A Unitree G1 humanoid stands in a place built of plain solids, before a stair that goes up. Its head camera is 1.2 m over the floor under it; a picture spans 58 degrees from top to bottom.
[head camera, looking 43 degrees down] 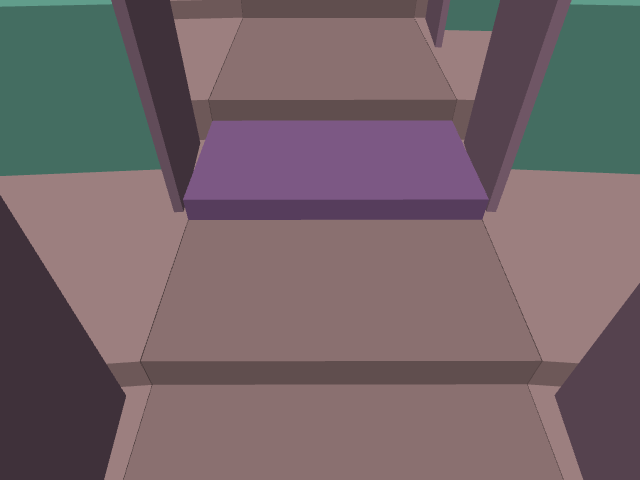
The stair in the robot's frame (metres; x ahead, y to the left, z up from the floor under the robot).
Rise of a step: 0.10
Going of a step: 0.60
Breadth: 1.12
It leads straight ahead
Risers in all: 3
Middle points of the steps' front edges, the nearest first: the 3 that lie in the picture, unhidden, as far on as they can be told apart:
0.65 -0.06 0.13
1.26 -0.06 0.23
1.86 -0.06 0.33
